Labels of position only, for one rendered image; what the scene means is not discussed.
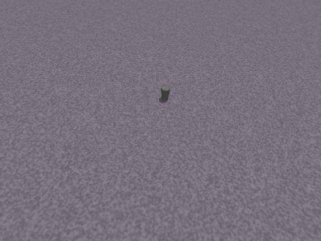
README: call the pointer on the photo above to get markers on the cup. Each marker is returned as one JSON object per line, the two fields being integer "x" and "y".
{"x": 165, "y": 92}

